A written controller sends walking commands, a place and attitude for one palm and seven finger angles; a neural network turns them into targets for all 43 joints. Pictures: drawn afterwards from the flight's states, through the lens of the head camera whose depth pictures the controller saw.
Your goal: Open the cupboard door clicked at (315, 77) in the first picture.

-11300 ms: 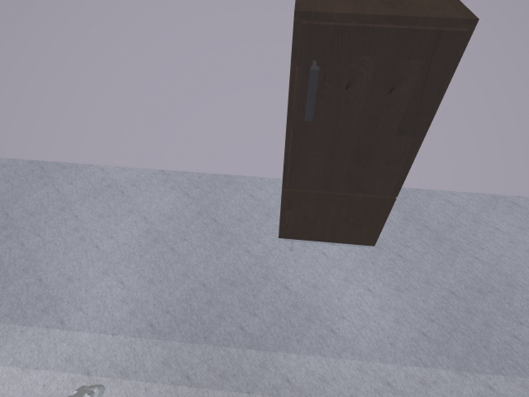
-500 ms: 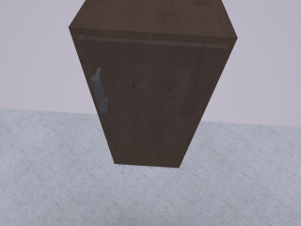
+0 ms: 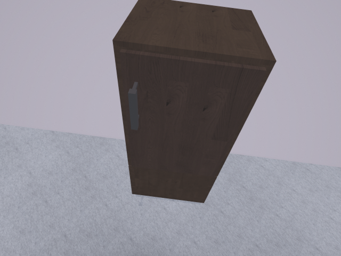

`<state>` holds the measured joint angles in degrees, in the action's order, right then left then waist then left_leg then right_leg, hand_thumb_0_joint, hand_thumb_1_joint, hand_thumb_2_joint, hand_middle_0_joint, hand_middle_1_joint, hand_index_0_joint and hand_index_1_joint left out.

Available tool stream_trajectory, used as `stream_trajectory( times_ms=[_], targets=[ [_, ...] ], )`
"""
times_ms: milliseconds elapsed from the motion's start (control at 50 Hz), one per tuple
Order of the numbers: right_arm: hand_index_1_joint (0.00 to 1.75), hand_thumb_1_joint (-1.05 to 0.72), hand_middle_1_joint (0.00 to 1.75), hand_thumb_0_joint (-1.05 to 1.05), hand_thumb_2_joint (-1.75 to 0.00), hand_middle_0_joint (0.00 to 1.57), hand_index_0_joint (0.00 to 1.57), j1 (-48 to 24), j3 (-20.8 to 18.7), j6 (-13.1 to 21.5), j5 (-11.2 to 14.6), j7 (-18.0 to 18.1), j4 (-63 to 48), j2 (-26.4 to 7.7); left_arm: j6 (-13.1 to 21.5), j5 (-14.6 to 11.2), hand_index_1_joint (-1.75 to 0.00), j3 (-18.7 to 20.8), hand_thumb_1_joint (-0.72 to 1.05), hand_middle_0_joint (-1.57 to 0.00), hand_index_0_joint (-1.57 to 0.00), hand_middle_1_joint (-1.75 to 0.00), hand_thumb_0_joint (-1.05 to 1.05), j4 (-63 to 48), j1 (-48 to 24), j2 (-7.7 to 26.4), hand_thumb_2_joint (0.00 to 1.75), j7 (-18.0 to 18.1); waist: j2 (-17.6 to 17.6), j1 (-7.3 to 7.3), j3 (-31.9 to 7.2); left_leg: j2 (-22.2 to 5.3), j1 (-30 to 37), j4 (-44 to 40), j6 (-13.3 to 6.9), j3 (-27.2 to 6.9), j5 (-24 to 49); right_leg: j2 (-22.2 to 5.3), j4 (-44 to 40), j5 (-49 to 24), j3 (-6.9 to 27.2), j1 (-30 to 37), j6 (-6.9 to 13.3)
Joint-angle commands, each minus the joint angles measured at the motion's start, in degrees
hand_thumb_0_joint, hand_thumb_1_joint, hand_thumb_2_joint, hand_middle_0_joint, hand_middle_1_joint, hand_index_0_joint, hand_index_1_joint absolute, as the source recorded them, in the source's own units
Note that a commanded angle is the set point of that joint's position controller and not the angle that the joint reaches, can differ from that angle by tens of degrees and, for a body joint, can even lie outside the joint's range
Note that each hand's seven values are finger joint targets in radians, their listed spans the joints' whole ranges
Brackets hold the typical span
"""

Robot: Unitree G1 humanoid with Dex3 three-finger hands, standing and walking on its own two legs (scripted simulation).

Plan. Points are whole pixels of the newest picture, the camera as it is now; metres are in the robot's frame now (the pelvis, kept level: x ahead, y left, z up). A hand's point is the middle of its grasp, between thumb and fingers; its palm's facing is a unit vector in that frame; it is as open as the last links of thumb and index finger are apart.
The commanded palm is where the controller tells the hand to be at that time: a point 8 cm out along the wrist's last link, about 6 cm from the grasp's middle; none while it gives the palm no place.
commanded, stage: come to a stop and stand still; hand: left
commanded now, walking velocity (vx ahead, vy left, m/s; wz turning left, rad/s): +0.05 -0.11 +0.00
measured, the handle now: (135, 106) +0.54 +0.16 +0.02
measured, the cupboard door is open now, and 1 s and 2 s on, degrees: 0 0 0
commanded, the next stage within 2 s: look again from close up in 0.66 s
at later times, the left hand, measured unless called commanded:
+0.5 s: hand out of the picture -0.03 +0.13 -0.18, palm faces -0.01 -0.99 -0.12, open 7.4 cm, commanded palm none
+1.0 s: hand out of the picture +0.00 +0.16 -0.18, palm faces -0.01 -0.98 -0.19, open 7.4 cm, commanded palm none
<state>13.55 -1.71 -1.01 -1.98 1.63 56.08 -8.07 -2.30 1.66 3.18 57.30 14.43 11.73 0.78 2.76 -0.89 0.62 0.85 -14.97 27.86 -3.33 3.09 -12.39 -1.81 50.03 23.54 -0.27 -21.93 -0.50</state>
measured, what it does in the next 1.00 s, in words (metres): steps on the spot: right foot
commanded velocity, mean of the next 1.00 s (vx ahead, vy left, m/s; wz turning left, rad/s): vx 0.00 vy -0.01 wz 0.00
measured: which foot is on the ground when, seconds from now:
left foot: down 0.00-1.00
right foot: up 0.00-0.16, down 0.18-1.00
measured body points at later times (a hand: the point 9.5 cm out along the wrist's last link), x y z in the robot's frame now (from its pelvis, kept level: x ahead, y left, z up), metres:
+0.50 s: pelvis -0.02 -0.02 +0.00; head -0.01 -0.01 +0.45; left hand -0.03 +0.18 -0.16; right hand -0.07 -0.22 -0.16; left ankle +0.03 +0.08 -0.74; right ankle -0.05 -0.12 -0.74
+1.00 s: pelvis +0.00 -0.01 -0.01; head +0.00 -0.01 +0.44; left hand +0.00 +0.21 -0.16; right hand +0.00 -0.23 -0.17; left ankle +0.03 +0.08 -0.74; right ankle -0.05 -0.12 -0.74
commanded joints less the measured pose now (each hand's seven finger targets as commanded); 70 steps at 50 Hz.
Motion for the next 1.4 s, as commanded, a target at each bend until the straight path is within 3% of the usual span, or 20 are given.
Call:
stream_trajectory(
  times_ms=[0,40,80,120,160,180,200,320,660,720,740,760,800,880,980,1300,1320,1340,1360,1380],
  targets=[
    [0.30,-0.90,0.30,0.00,-0.90,0.20,0.20,2.4,-1.0,2.4,0.2,0.5,-1.4,-7.9,1.6,-0.3,-0.30,-1.3,0.90,-0.20,-0.20,-0.30,0.00,-1.2,1.1,-0.1,0.90,-0.2,-8.1,1.67,0.9,-15.1,4.1,-17.2,-5.4,-14.3,-2.7,-0.7,-7.7,1.9,-0.4,0.9,-0.3],
    [0.30,-0.90,0.30,0.00,-0.90,0.20,0.20,4.3,-1.2,2.2,0.2,0.5,0.2,-8.7,1.8,-0.6,-0.30,-1.7,0.90,-0.20,-0.20,-0.30,0.00,-0.5,1.1,-0.7,0.90,-0.1,-7.7,2.30,-0.3,-15.5,6.4,-15.7,-5.7,-14.9,0.8,-0.3,-14.3,2.7,-0.7,3.6,0.0],
    [0.30,-0.90,0.30,0.00,-0.90,0.20,0.20,4.2,-1.2,2.1,0.7,0.6,1.4,-8.6,2.0,-0.7,-0.30,-1.9,0.90,-0.20,-0.20,-0.30,0.00,1.3,3.7,-0.6,0.90,0.1,-7.8,1.26,-0.4,-14.3,5.8,-13.0,-4.4,-13.5,4.2,-0.3,-23.7,-3.4,-0.9,8.4,0.2],
    [0.30,-0.90,0.30,0.00,-0.90,0.20,0.20,4.4,-0.7,2.4,1.4,0.5,2.4,-6.5,2.7,-0.8,-0.30,-1.8,0.90,-0.20,-0.20,-0.30,0.00,3.4,6.8,0.8,0.90,0.7,-4.0,0.72,-0.8,-10.5,1.5,-9.1,-0.6,-9.7,4.3,-2.9,-32.2,-12.4,2.5,15.9,1.2],
    [0.30,-0.90,0.30,0.00,-0.90,0.20,0.20,4.2,0.2,2.8,1.6,0.2,3.2,-4.8,3.1,-1.1,-0.30,-2.3,0.90,-0.20,-0.20,-0.30,0.00,4.1,7.0,1.8,0.90,0.9,-4.6,1.29,-0.3,-6.9,3.5,-8.0,1.7,-6.3,5.4,-6.2,-31.4,-15.2,4.4,13.5,2.9],
    [0.30,-0.90,0.30,0.00,-0.90,0.20,0.20,4.3,0.3,2.6,1.4,0.2,4.0,-4.5,3.5,-1.0,-0.30,-2.4,0.90,-0.20,-0.20,-0.30,0.00,4.7,5.7,1.6,0.90,0.9,0.8,1.67,0.3,-6.6,4.4,-7.0,2.1,-5.5,5.9,-4.9,-31.4,-14.5,4.3,11.8,2.8],
    [0.30,-0.90,0.30,0.00,-0.90,0.20,0.20,4.3,0.3,2.4,1.3,0.3,4.9,-5.0,3.6,-1.2,-0.30,-2.7,0.90,-0.20,-0.20,-0.30,0.00,5.0,5.3,0.8,0.90,0.9,3.1,1.75,1.7,-6.6,5.5,-6.7,2.2,-5.0,6.4,-4.8,-32.2,-13.7,4.3,9.8,2.6],
    [0.30,-0.90,0.30,0.00,-0.90,0.20,0.20,6.1,0.9,1.6,1.3,0.3,8.3,-3.7,3.1,-1.4,-0.30,-3.0,0.90,-0.20,-0.20,-0.30,0.00,6.2,6.4,-0.2,0.90,1.3,-1.7,1.64,6.7,-6.4,4.4,-9.6,2.6,-5.2,-0.5,-4.2,-34.4,-5.6,4.7,6.5,2.5],
    [0.30,-0.90,0.30,0.00,-0.90,0.20,0.20,8.4,0.9,1.7,1.3,0.6,9.6,-1.7,3.5,-1.3,-0.30,-3.0,0.90,-0.20,-0.20,-0.30,0.00,6.9,9.4,-2.1,0.90,1.7,-2.0,1.15,5.7,-6.6,4.0,-8.9,2.7,-4.8,1.4,-4.1,-33.8,-6.8,4.9,6.7,2.6],
    [0.30,-0.90,0.30,0.00,-0.90,0.20,0.20,8.0,0.9,1.8,1.4,0.6,9.3,-1.7,3.6,-1.2,-0.30,-3.0,0.90,-0.20,-0.20,-0.30,0.00,6.9,9.8,-2.3,0.90,1.7,-2.1,1.10,5.2,-6.9,4.6,-8.7,2.5,-4.9,2.8,-4.0,-33.5,-8.8,4.9,7.1,2.5],
    [0.30,-0.90,0.30,0.00,-0.90,0.20,0.20,0.5,1.0,2.8,1.7,-0.3,4.8,-4.8,5.2,0.1,-0.30,-3.2,0.90,-0.20,-0.20,-0.30,0.00,7.6,13.1,0.8,0.90,3.5,-4.3,-1.56,6.9,-5.9,0.0,4.7,3.6,-3.7,5.1,-6.3,-33.8,-26.7,8.8,5.8,1.5],
    [0.30,-0.90,0.30,0.00,-0.90,0.20,0.20,5.1,0.8,2.1,1.4,-0.8,3.5,-2.1,5.5,-0.4,-0.30,-3.0,0.90,-0.20,-0.20,-0.30,0.00,4.3,8.9,2.8,0.90,3.0,-4.3,3.49,3.7,-4.9,0.7,3.8,3.2,-3.6,-3.9,-8.4,-34.9,-9.2,9.5,4.2,3.9],
    [0.30,-0.90,0.30,0.00,-0.90,0.20,0.20,7.6,0.9,1.9,0.7,-1.1,3.2,-2.6,5.9,-0.5,-0.30,-2.8,0.90,-0.20,-0.20,-0.30,0.00,2.7,6.2,2.1,0.90,2.5,-5.0,3.86,1.7,-5.0,2.7,3.1,2.8,-3.5,-1.6,-6.0,-32.2,-2.5,7.3,3.2,5.4],
    [0.30,-0.90,0.30,0.00,-0.90,0.20,0.20,7.3,1.2,2.7,1.0,-0.5,2.1,-4.2,5.1,-0.6,-0.30,-3.1,0.90,-0.20,-0.20,-0.30,0.00,2.7,7.5,0.2,0.90,2.2,-4.2,2.19,3.4,-6.2,0.1,-0.8,0.9,-5.8,3.5,-2.8,-27.0,-8.5,4.1,5.7,4.4],
    [0.30,-0.90,0.30,0.00,-0.90,0.20,0.20,5.7,1.3,3.0,1.1,-0.2,1.7,-6.1,4.5,-0.7,-0.30,-3.2,0.90,-0.20,-0.20,-0.30,0.00,2.4,8.4,0.9,0.90,2.1,-1.3,0.96,3.1,-6.8,0.7,-2.2,0.2,-6.1,8.4,-2.6,-25.3,-13.3,3.5,8.3,3.3],
    [0.30,-0.90,0.30,0.00,-0.90,0.20,0.20,1.7,1.0,3.1,1.2,-0.1,2.8,-9.1,3.5,-0.8,-0.30,-2.8,0.90,-0.20,-0.20,-0.30,0.00,1.3,5.9,4.7,0.90,1.8,-2.7,0.50,1.6,-7.4,4.8,-4.9,-0.1,-5.5,11.1,-3.5,-26.8,-14.4,3.2,9.7,2.1],
    [0.30,-0.90,0.30,0.00,-0.90,0.20,0.20,-0.7,1.1,2.9,1.7,-0.4,-0.7,-10.1,4.2,0.0,-0.30,-3.1,0.90,-0.20,-0.20,-0.30,0.00,1.9,8.3,3.8,0.90,3.8,-1.3,0.05,5.7,-8.4,1.9,4.9,1.3,-5.0,18.4,-5.1,-28.9,-25.2,6.0,5.9,1.4],
    [0.30,-0.90,0.30,0.00,-0.90,0.20,0.20,1.3,-2.0,10.7,4.6,1.1,-19.7,-18.2,15.2,-10.3,-0.32,9.9,0.88,-0.20,-0.20,-0.32,0.00,-87.1,-34.8,21.1,0.89,3.9,-10.8,6.61,-25.3,-2.8,18.6,-0.6,2.6,-6.4,24.4,0.1,-21.4,-28.4,-2.4,6.6,2.7],
    [0.30,-0.90,0.30,0.00,-0.90,0.20,0.20,-2.1,0.7,16.6,3.7,2.9,-17.4,-12.7,13.3,-6.7,-0.33,6.3,0.85,-0.20,-0.20,-0.33,0.00,-74.3,-5.1,14.5,0.88,4.7,-19.6,0.01,-25.5,-7.6,28.1,-2.6,3.7,-9.2,31.2,1.6,-13.8,-15.4,-3.3,2.0,2.5],
    [0.30,-0.90,0.30,0.00,-0.90,0.20,0.20,-2.1,0.2,18.0,4.5,2.6,-16.4,-10.8,6.4,-8.6,-0.34,-2.0,0.83,-0.21,-0.21,-0.34,0.00,-64.6,10.9,1.8,0.87,5.7,-20.2,1.96,-17.8,-6.1,19.8,-5.9,6.3,-9.8,25.1,2.0,-9.1,-4.7,-4.4,-2.3,1.6]
  ],
)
